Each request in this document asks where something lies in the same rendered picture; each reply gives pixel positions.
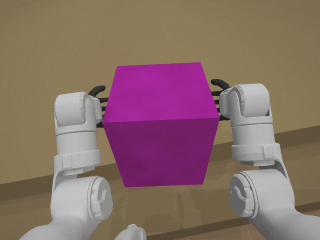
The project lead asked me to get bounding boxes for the left robot hand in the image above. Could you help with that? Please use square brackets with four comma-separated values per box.
[88, 85, 109, 128]

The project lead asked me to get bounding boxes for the left robot shin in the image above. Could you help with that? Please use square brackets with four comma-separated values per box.
[127, 224, 138, 228]

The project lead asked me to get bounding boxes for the robot left upper arm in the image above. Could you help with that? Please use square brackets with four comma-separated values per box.
[19, 175, 113, 240]

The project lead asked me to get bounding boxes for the carton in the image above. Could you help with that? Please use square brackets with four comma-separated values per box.
[102, 62, 220, 188]

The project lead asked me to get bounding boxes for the robot right upper arm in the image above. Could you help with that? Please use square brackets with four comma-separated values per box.
[229, 168, 320, 240]

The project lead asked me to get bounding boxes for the right robot hand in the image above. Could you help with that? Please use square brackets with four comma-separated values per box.
[211, 79, 231, 121]

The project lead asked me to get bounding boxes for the robot left thigh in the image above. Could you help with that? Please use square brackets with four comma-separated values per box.
[114, 226, 147, 240]

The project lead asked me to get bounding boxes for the robot left forearm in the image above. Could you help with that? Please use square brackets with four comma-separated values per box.
[50, 91, 103, 218]

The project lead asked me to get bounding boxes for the robot right forearm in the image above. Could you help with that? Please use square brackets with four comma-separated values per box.
[219, 83, 295, 203]

